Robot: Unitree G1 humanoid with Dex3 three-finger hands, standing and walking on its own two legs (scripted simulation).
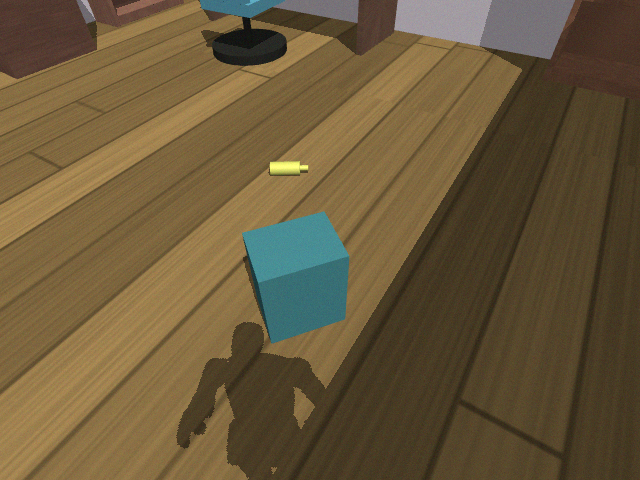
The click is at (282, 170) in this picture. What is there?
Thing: lying bottle
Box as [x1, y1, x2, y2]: [270, 161, 307, 174]
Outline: 270,162 271,174 299,174 301,170 307,170 307,165 300,165 299,161
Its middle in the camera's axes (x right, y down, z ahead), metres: -0.16 -0.41 +2.04
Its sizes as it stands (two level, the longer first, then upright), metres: 0.202 0.072 0.072
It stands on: the floor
